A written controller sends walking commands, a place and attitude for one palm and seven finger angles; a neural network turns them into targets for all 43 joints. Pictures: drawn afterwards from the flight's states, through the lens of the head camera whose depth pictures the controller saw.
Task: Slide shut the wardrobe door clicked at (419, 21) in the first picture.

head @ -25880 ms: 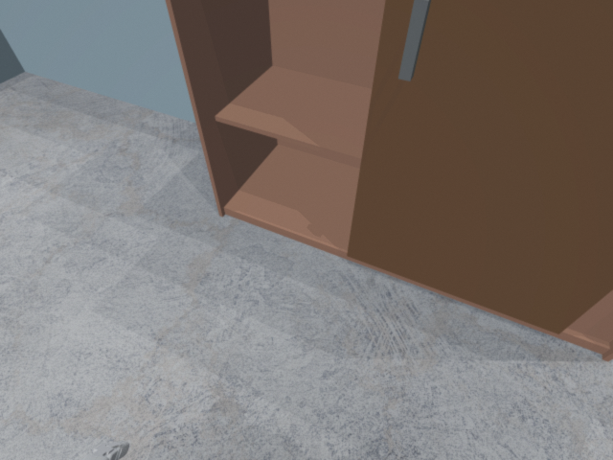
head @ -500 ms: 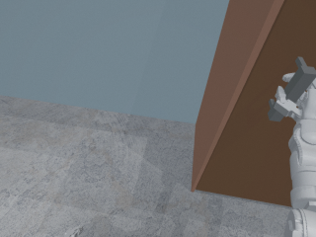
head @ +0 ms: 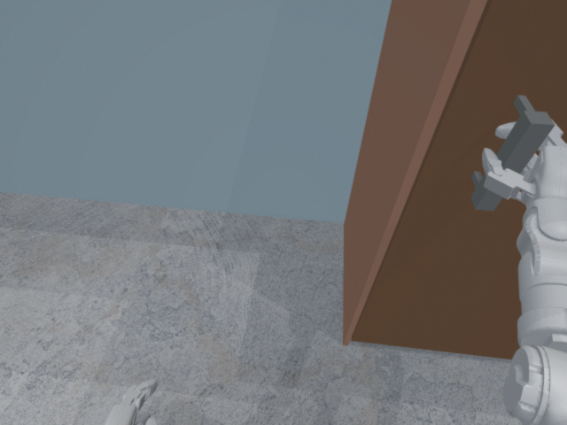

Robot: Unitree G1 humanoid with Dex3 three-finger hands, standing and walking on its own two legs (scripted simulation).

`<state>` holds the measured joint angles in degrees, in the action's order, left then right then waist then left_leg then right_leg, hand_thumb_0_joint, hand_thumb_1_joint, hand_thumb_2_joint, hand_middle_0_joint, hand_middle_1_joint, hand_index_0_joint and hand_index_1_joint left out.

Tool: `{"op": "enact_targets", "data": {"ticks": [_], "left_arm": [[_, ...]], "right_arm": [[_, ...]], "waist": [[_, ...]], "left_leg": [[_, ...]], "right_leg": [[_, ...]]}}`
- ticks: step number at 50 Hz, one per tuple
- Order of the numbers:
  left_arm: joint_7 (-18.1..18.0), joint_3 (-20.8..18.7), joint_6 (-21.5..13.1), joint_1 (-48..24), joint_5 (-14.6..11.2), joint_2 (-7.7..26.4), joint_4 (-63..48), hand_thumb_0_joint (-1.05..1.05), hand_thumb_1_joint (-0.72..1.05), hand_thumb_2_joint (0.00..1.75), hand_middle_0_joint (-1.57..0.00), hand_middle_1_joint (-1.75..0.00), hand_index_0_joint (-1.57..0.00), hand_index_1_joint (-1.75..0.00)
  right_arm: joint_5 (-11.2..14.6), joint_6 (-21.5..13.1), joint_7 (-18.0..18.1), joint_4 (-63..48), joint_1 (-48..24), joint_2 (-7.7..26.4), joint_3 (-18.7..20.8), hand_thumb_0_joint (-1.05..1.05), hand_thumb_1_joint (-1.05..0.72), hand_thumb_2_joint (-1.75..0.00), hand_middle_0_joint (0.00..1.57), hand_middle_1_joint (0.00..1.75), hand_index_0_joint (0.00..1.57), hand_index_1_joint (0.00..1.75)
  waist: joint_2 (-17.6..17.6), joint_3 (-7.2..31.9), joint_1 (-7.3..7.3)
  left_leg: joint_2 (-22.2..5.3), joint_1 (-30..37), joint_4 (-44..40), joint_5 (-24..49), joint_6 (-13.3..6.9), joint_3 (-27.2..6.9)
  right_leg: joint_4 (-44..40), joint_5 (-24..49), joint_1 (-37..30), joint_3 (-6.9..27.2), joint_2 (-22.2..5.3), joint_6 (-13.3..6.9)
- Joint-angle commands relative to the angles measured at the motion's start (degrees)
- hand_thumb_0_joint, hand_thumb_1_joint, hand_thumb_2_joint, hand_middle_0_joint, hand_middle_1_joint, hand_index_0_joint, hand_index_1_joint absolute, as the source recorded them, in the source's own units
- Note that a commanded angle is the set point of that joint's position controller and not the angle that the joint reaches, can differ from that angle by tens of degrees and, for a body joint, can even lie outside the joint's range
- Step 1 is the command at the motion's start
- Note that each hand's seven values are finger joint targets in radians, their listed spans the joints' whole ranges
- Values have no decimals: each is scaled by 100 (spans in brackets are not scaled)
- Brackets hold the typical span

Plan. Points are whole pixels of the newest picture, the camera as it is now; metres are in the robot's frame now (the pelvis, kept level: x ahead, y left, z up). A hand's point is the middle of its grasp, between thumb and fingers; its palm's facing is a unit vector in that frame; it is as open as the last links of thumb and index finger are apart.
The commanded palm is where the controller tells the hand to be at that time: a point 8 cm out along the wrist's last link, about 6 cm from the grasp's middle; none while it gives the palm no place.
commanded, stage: loosen the grip on the handle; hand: right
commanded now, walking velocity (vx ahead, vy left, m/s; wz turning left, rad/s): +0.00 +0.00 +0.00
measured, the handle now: (501, 155) +0.47 -0.28 +0.15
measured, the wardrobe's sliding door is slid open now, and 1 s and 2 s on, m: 0.00 0.00 0.01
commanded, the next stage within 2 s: slip the hand off the handle in 0.50 s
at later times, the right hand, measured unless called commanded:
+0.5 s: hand (496, 174) +0.44 -0.27 +0.14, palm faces +0.35 +0.91 -0.21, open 13.6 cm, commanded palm +0.40 -0.30 +0.15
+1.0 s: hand (505, 171) +0.44 -0.28 +0.14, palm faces +0.30 +0.93 -0.20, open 13.2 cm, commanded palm +0.40 -0.36 +0.15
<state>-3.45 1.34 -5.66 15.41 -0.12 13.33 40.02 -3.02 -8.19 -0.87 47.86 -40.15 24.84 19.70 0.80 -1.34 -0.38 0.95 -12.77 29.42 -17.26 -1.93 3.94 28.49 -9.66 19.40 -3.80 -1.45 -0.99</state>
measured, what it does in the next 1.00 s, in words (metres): stands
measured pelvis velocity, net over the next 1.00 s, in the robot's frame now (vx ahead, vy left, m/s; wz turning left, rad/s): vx -0.01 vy -0.01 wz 0.01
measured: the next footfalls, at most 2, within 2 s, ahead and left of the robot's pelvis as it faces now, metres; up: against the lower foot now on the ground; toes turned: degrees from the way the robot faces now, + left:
none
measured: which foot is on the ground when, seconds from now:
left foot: down 0.00-1.00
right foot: down 0.00-1.00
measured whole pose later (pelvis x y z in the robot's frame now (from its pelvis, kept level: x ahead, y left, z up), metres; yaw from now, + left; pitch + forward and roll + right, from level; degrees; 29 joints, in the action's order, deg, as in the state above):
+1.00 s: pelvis -0.01 -0.01 -0.01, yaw +0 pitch +5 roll +2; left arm -4.5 1.8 -3.5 18.4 -0.1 14.8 41.6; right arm -2.2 -13.2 -3.7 55.1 -42.3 30.5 22.8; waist -0.6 2.4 -4.1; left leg 1.5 -22.1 35.9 -19.3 -1.2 4.2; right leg 37.4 -13.0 30.0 -3.2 -2.4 -1.8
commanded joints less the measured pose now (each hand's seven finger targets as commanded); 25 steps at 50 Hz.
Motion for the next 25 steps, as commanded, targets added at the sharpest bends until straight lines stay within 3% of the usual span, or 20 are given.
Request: {"op": "enact_targets", "data": {"ticks": [1, 2, 3, 4, 5, 6, 7, 8, 9, 10, 11, 14, 15, 16, 19, 21, 22, 25], "left_arm": [[48, -382, -329, 213, 96, 944, -331, 0, 90, 90, -20, -30, -20, -30], [90, -348, -345, 212, 65, 857, -341, 0, 90, 90, -20, -30, -20, -30], [102, -345, -353, 300, 44, 866, -264, 0, 90, 90, -20, -30, -20, -30], [95, -362, -340, 253, 12, 930, -318, 0, 90, 90, -20, -30, -20, -30], [89, -357, -350, 225, -3, 951, -342, 0, 90, 90, -20, -30, -20, -30], [61, -383, -354, 232, -7, 981, -347, 0, 90, 90, -20, -30, -20, -30], [56, -393, -353, 206, -21, 985, -375, 0, 90, 90, -20, -30, -20, -30], [47, -373, -359, 214, -48, 951, -337, 0, 90, 90, -20, -30, -20, -30], [42, -387, -364, 232, -44, 965, -307, 0, 90, 90, -20, -30, -20, -30], [43, -406, -376, 267, -49, 978, -296, 0, 90, 90, -20, -30, -20, -30], [23, -417, -371, 298, -38, 1007, -288, 0, 90, 90, -20, -30, -20, -30], [0, -438, -318, 357, -48, 1017, -220, 0, 90, 90, -20, -30, -20, -30], [-6, -450, -304, 354, -53, 1021, -222, 0, 90, 90, -20, -30, -20, -30], [-50, -450, -281, 410, -33, 1079, -153, 0, 90, 90, -20, -30, -20, -30], [-44, -463, -270, 450, -22, 1018, -127, 0, 90, 90, -20, -30, -20, -30], [-49, -490, -272, 492, -10, 1043, -116, 0, 90, 90, -20, -30, -20, -30], [-45, -504, -263, 461, -30, 1024, -109, 0, 90, 90, -20, -30, -20, -30], [-74, -469, -267, 456, -55, 1054, -49, 0, 90, 90, -20, -30, -20, -30]], "right_arm": [[8, -234, 96, -1301, -3211, 1654, 288, 0, -30, -61, 45, 140, 45, 140], [-105, -248, 167, -1258, -3198, 1172, -259, 0, -17, -55, 45, 140, 45, 140], [-154, -274, 259, -992, -2904, 1161, -264, 0, -5, -49, 45, 140, 45, 140], [-145, -311, 332, -1061, -2713, 1432, -110, 0, 7, -43, 45, 140, 45, 140], [-53, -352, 355, -1107, -2785, 1370, -183, 0, 19, -37, 45, 140, 45, 140], [57, -393, 373, -1165, -2778, 1515, 18, 0, 31, -32, 45, 140, 45, 140], [152, -399, 371, -1234, -2761, 1477, -36, 0, 43, -26, 44, 138, 44, 138], [193, -362, 361, -1068, -2686, 1333, -161, 0, 55, -20, 42, 137, 42, 137], [194, -379, 382, -1224, -2819, 1294, -247, 0, 55, -20, 41, 135, 41, 135], [186, -351, 404, -1225, -2707, 1291, -241, 0, 55, -20, 40, 133, 40, 133], [166, -325, 447, -1241, -2597, 1506, -56, 0, 55, -20, 38, 132, 38, 132], [210, -215, 450, -1284, -2414, 1488, -70, 0, 55, -20, 34, 127, 34, 127], [232, -207, 444, -1446, -2416, 1513, -58, 0, 55, -20, 33, 125, 33, 125], [187, -246, 493, -1441, -2702, 2068, 324, 0, 55, -20, 32, 123, 32, 123], [207, -314, 477, -1554, -2728, 1634, -11, 0, 55, -20, 28, 118, 28, 118], [225, -392, 505, -1809, -2641, 1719, 104, 0, 55, -20, 25, 115, 25, 115], [245, -363, 510, -1775, -2488, 1513, -35, 0, 55, -20, 25, 115, 25, 115], [292, -267, 558, -1606, -2637, 1512, -47, 0, 55, -20, 25, 115, 25, 115]], "waist": [[-887, 2139, -192], [-997, 1693, -292], [-769, 1358, -279], [-658, 1308, -237], [-429, 1330, -287], [-72, 1470, -250], [-32, 1581, -235], [-65, 1395, -258], [-95, 1377, -301], [-102, 1468, -274], [-42, 1495, -254], [-29, 1558, -247], [-173, 1639, -217], [-123, 1659, -278], [-402, 1819, -297], [-434, 1993, -297], [-510, 2032, -281], [-401, 1708, -356]], "left_leg": [[-39, -613, -268, 1268, 31, -448], [-42, -1001, -357, 715, 27, -438], [-16, -1143, -411, 334, 23, -396], [-20, -1124, -435, 67, 32, -415], [-46, -1111, -467, -62, 57, -453], [-41, -946, -468, -84, 57, -469], [-64, -883, -461, -30, 85, -517], [-57, -1002, -465, -122, 105, -503], [-36, -1065, -453, -82, 116, -475], [-34, -1046, -447, 5, 126, -492], [-25, -983, -431, 44, 126, -505], [-31, -855, -386, 478, 158, -499], [-25, -818, -356, 594, 151, -491], [-16, -810, -334, 667, 168, -516], [32, -880, -258, 820, 146, -443], [81, -861, -188, 991, 127, -388], [74, -881, -189, 999, 127, -376], [84, -1046, -263, 751, 135, -336]], "right_leg": [[69, 516, -1576, 318, 126, -115], [84, 3, -1404, 363, 111, -124], [14, -418, -1132, 448, 93, -134], [-18, -702, -926, 494, 106, -146], [-12, -828, -832, 499, 123, -174], [39, -772, -770, 496, 126, -184], [74, -669, -749, 470, 124, -196], [82, -744, -699, 474, 127, -192], [102, -704, -727, 489, 127, -197], [137, -605, -763, 469, 139, -210], [168, -546, -701, 462, 146, -211], [212, -208, -685, 431, 150, -210], [221, -97, -730, 427, 148, -199], [275, -55, -691, 428, 145, -210], [297, 134, -884, 450, 137, -189], [347, 392, -1057, 488, 120, -185], [327, 418, -1107, 481, 107, -170], [271, 197, -985, 547, 85, -161]]}}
